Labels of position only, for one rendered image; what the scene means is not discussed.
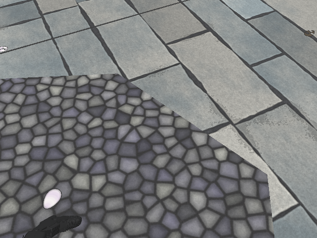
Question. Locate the robot left hand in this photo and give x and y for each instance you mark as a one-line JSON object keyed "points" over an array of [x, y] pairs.
{"points": [[53, 225]]}

